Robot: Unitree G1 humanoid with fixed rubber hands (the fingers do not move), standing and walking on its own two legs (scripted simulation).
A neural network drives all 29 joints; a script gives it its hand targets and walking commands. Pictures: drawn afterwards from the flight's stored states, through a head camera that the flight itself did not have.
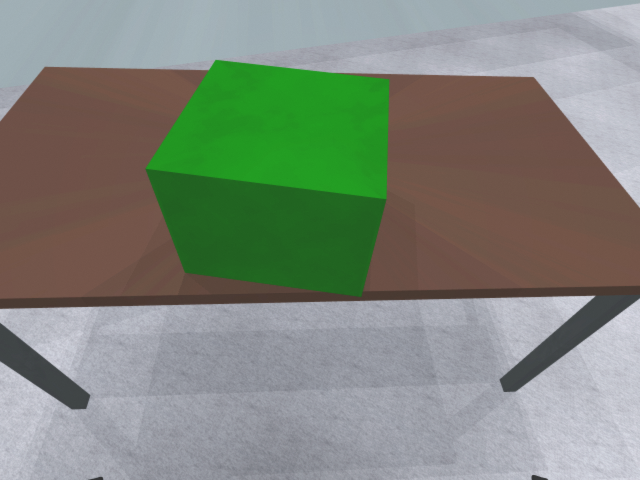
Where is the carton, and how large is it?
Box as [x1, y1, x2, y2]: [145, 60, 388, 296]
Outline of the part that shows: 215,60 145,168 185,272 360,296 386,198 388,79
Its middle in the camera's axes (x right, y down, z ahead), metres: -0.05 -0.10 +0.67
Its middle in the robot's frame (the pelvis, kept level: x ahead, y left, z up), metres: +0.57 +0.05 +0.03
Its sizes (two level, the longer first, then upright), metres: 0.306 0.297 0.232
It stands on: a table, 0.68 m high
